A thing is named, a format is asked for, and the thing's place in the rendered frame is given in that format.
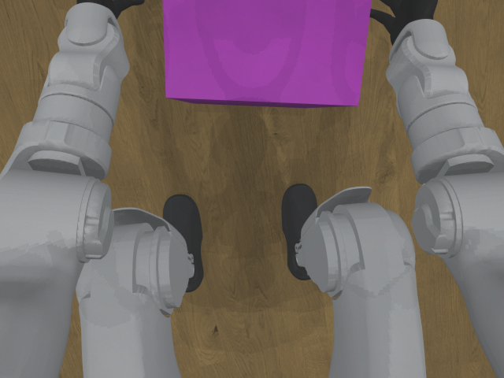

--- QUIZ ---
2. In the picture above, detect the right robot hand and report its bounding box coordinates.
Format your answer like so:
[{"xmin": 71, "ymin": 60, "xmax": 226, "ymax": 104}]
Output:
[{"xmin": 370, "ymin": 0, "xmax": 438, "ymax": 46}]

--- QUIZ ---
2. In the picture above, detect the left robot hand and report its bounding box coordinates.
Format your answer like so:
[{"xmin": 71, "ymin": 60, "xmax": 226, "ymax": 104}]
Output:
[{"xmin": 77, "ymin": 0, "xmax": 145, "ymax": 19}]

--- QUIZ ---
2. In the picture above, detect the left robot upper arm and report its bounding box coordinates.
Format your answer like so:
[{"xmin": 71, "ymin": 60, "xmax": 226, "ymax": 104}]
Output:
[{"xmin": 0, "ymin": 169, "xmax": 114, "ymax": 378}]

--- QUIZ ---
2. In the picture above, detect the robot right foot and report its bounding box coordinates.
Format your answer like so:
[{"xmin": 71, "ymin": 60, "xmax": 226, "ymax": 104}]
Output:
[{"xmin": 281, "ymin": 183, "xmax": 317, "ymax": 280}]

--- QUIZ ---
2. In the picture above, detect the carton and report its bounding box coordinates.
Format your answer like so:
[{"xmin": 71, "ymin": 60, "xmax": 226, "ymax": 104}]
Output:
[{"xmin": 162, "ymin": 0, "xmax": 372, "ymax": 108}]

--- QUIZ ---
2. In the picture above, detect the robot left forearm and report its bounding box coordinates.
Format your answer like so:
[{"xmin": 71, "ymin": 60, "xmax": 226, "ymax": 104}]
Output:
[{"xmin": 0, "ymin": 2, "xmax": 130, "ymax": 181}]

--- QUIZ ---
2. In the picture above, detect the robot left thigh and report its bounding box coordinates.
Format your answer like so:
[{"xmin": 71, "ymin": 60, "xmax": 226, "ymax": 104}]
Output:
[{"xmin": 79, "ymin": 223, "xmax": 184, "ymax": 378}]

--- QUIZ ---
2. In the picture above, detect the right robot upper arm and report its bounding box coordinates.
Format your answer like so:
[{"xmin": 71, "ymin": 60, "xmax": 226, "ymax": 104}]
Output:
[{"xmin": 411, "ymin": 171, "xmax": 504, "ymax": 378}]

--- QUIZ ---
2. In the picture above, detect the robot right forearm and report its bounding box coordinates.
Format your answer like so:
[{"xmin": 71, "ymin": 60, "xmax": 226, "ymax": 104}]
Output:
[{"xmin": 386, "ymin": 19, "xmax": 504, "ymax": 184}]

